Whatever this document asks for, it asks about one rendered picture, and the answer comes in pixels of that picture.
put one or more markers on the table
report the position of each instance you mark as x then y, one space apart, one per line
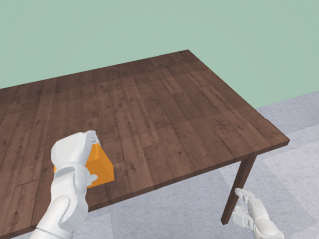
159 120

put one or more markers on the robot left hand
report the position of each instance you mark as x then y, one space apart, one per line
75 148

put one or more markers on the right robot forearm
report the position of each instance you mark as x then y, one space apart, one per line
265 229

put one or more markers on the robot right hand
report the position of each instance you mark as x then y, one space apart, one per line
245 217

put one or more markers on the sponge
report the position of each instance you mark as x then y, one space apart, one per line
98 164

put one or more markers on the left robot forearm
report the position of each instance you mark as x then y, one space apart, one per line
68 208

